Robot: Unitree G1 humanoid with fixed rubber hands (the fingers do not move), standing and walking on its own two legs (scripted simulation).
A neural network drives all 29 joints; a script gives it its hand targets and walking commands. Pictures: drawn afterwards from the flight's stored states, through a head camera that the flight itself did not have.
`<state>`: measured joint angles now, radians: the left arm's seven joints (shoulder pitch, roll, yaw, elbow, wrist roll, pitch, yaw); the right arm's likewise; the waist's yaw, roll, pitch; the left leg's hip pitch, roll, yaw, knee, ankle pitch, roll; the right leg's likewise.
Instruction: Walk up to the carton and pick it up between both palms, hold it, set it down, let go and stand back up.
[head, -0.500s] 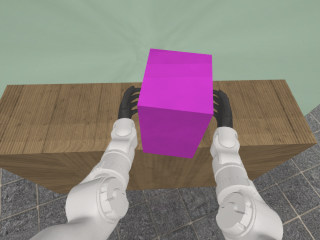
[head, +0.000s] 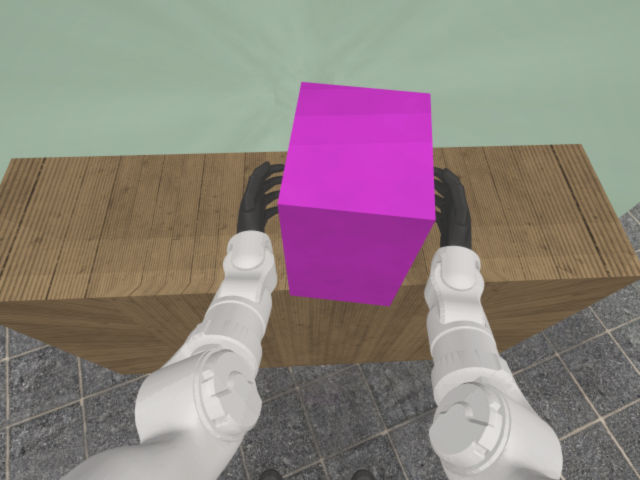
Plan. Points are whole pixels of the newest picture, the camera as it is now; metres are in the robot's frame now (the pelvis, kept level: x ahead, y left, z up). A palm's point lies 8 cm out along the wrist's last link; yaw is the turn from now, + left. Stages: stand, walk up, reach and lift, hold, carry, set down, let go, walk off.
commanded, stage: set down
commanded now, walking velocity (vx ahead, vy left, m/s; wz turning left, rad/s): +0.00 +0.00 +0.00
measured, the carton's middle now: (350, 207) +0.49 -0.03 -0.02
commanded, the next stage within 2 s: none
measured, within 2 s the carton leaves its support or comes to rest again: neither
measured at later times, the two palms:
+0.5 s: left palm (255, 224) +0.44 +0.10 +0.01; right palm (452, 235) +0.42 -0.15 +0.03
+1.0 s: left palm (256, 224) +0.44 +0.10 +0.00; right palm (450, 235) +0.42 -0.15 +0.02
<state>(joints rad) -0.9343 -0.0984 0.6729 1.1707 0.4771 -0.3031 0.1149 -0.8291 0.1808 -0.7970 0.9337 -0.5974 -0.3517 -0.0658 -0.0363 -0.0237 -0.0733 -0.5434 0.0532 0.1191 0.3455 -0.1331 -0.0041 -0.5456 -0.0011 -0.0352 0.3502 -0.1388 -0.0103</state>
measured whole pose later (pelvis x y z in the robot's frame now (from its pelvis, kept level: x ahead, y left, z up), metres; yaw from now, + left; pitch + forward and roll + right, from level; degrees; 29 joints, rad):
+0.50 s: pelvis +0.00 +0.00 +0.00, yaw +0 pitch +19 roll +0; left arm -0.91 -0.12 0.70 1.10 0.53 -0.29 0.11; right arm -0.82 0.21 -0.82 0.90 -0.61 -0.35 -0.04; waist -0.04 -0.03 -0.06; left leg -0.53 0.06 0.12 0.34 -0.14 -0.01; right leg -0.52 0.00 -0.04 0.34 -0.14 -0.01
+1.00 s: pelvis +0.01 +0.00 +0.00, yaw +0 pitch +19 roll +0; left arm -0.90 -0.15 0.73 1.03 0.58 -0.29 0.09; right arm -0.81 0.24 -0.83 0.84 -0.62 -0.35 -0.03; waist -0.05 -0.04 -0.03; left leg -0.53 0.06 0.12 0.34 -0.14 -0.01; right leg -0.52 0.00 -0.05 0.33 -0.14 -0.01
